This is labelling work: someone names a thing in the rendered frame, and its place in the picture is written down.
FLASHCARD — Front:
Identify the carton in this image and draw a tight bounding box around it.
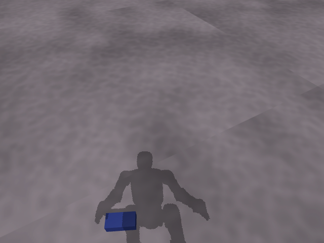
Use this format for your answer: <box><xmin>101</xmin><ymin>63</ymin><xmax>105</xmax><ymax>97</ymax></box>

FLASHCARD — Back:
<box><xmin>104</xmin><ymin>211</ymin><xmax>137</xmax><ymax>232</ymax></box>

